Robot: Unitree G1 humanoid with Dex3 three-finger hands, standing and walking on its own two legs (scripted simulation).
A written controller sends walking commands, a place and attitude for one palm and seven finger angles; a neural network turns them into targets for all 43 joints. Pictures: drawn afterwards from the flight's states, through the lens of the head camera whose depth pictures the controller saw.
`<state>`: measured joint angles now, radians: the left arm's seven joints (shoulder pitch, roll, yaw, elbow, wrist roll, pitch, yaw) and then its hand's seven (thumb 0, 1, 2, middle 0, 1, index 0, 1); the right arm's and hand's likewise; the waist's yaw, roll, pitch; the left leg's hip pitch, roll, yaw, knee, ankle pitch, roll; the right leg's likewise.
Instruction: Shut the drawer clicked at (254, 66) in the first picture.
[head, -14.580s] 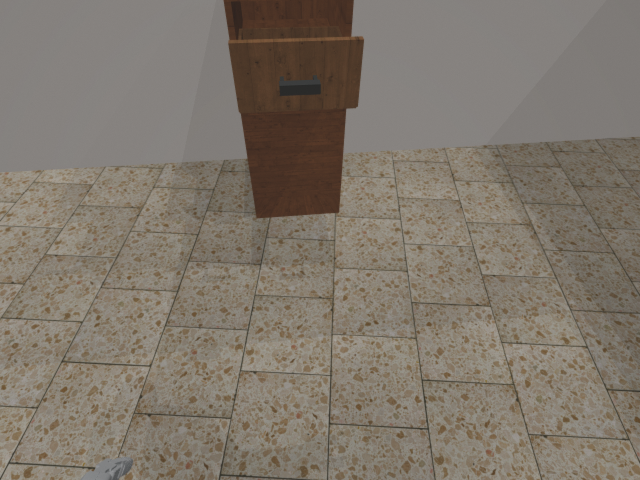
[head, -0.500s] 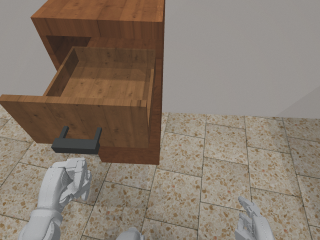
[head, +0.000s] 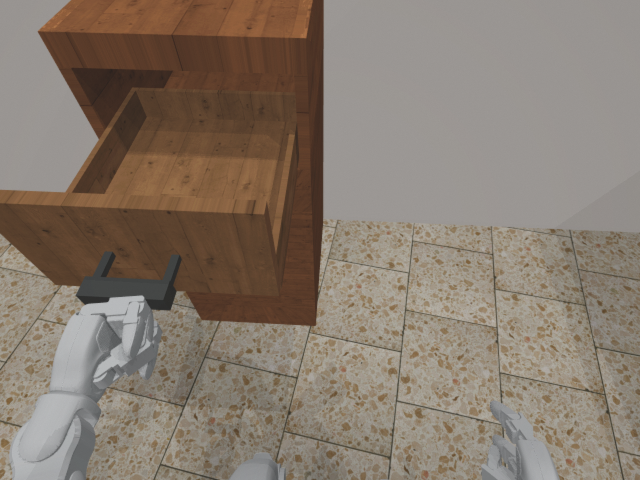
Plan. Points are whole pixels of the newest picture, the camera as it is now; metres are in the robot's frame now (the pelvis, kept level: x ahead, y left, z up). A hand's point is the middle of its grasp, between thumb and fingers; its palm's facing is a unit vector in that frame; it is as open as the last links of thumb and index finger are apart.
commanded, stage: push the drawer shut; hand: left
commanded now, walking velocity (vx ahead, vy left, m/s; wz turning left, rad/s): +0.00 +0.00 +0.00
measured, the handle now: (134, 277) +0.34 +0.24 +0.07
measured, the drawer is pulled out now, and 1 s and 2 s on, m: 0.27 0.16 0.04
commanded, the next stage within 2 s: none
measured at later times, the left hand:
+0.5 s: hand (161, 304) +0.31 +0.20 +0.06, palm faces -0.06 -1.00 -0.05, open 3.2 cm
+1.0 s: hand (177, 260) +0.37 +0.20 +0.06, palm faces -0.05 -1.00 -0.04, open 3.2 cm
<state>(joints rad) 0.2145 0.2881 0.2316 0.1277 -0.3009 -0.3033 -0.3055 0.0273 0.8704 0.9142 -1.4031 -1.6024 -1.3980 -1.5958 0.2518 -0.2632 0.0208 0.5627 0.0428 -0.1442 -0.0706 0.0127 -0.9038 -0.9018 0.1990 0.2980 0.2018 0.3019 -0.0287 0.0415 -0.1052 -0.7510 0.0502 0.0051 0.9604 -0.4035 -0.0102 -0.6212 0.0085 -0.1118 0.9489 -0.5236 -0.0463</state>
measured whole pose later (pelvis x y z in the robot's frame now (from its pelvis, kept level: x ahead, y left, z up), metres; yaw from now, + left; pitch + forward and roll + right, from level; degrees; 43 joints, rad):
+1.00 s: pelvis -0.02 +0.02 +0.00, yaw -1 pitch +12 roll -2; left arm -0.39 0.32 0.22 0.67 -0.20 -0.34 -0.24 0.01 0.84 0.94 -1.40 -1.60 -1.40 -1.60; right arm 0.29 -0.26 0.03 0.63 0.04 -0.06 -0.05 0.01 -0.90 -0.90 0.20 0.30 0.20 0.30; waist -0.06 0.02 -0.08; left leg -0.80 0.04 0.03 0.95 -0.37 0.02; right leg -0.68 0.00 -0.09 0.94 -0.48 -0.02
